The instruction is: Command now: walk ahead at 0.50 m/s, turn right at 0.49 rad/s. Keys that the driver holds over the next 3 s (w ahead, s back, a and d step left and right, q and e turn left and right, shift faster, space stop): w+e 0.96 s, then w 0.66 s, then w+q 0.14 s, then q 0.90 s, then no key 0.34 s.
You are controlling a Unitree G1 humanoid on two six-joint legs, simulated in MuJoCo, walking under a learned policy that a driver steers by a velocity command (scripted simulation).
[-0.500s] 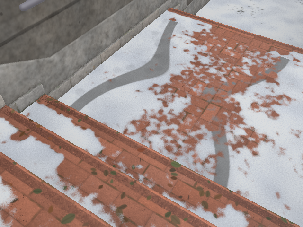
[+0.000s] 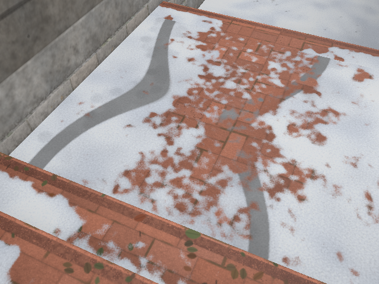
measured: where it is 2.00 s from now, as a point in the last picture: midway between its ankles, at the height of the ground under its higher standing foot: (298, 226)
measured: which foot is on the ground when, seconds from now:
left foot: up 0.00-0.24, down 0.26-0.98, up 1.00-1.00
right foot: down 0.00-0.26, up 0.28-0.94, down 0.96-1.00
